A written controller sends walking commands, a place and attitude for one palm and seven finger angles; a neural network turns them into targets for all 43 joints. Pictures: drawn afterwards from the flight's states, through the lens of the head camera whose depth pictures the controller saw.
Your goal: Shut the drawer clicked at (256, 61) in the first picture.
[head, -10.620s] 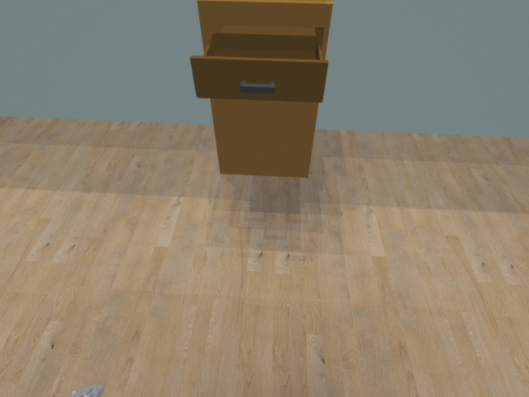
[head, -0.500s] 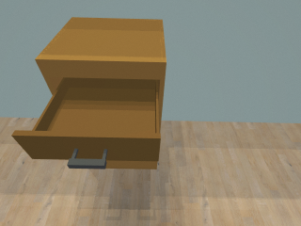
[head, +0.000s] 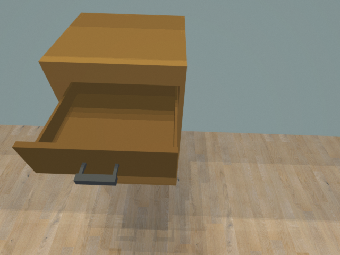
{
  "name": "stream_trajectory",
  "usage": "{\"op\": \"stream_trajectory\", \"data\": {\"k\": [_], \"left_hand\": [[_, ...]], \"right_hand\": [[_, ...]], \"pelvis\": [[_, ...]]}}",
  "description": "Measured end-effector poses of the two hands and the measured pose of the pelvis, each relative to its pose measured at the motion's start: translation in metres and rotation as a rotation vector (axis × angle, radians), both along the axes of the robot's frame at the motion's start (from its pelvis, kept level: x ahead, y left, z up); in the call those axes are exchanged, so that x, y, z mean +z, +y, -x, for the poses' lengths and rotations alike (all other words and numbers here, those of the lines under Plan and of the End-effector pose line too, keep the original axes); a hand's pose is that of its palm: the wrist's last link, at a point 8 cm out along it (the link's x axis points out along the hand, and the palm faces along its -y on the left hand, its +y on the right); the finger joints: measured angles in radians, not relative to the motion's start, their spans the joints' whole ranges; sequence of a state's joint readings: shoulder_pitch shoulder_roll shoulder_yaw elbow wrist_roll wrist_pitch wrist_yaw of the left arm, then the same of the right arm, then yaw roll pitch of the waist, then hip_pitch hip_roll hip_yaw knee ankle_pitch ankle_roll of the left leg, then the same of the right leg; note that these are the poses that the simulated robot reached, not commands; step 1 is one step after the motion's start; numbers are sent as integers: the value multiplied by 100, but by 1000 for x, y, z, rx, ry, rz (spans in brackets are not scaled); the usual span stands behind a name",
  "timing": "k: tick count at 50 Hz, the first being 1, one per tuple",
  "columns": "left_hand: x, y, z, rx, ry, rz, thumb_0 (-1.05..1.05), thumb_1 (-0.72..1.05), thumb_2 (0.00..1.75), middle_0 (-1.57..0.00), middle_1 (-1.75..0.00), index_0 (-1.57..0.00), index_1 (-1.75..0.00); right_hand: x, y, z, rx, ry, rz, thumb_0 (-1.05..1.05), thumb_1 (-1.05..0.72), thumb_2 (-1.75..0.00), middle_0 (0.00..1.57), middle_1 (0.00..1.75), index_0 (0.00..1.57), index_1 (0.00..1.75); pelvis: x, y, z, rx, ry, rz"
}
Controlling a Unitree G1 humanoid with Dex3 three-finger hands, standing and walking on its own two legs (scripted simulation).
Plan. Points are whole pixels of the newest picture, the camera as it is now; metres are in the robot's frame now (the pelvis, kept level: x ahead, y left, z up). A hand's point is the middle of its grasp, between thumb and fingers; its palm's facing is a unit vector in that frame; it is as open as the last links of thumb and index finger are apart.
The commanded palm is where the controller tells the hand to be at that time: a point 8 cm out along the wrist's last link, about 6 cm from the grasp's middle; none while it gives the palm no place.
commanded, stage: come to a stop and stand still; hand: left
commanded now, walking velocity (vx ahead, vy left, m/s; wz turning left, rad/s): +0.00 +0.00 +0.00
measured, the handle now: (98, 173) +0.34 +0.23 -0.05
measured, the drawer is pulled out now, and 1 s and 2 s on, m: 0.29 0.29 0.29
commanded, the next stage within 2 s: look again from close up in 0.12 s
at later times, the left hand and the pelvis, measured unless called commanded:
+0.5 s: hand out of the picture -0.02 +0.18 -0.18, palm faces +0.04 -0.98 -0.17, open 7.4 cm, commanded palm none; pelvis -0.01 +0.02 +0.00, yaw +0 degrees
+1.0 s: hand out of the picture -0.02 +0.18 -0.18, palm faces +0.04 -0.98 -0.17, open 7.4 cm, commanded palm none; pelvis +0.01 +0.01 +0.00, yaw -1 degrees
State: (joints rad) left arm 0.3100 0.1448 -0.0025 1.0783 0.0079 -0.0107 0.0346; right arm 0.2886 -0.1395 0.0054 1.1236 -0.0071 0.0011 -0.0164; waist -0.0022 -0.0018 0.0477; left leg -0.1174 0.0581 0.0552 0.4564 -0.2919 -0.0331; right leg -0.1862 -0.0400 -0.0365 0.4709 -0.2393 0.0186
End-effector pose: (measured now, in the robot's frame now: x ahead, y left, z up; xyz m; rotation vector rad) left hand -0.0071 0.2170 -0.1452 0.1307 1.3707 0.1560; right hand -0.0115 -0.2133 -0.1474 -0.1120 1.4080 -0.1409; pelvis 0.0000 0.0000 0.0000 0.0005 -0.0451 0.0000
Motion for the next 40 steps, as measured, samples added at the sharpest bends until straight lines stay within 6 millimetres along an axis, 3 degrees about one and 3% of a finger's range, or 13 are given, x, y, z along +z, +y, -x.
{"op": "stream_trajectory", "data": {"k": [21,40], "left_hand": [[-2,10,15,6,19,16,0,91,89,-20,-29,-20,-30],[-2,13,20,7,38,15,0,91,89,-20,-29,-20,-30]], "right_hand": [[2,22,18,-18,15,-5,0,-91,-90,20,30,20,30],[1,28,20,-28,14,-13,0,-91,-90,20,30,20,30]], "pelvis": [[1,15,6,-7,1,-1],[0,20,6,-14,6,-4]]}}
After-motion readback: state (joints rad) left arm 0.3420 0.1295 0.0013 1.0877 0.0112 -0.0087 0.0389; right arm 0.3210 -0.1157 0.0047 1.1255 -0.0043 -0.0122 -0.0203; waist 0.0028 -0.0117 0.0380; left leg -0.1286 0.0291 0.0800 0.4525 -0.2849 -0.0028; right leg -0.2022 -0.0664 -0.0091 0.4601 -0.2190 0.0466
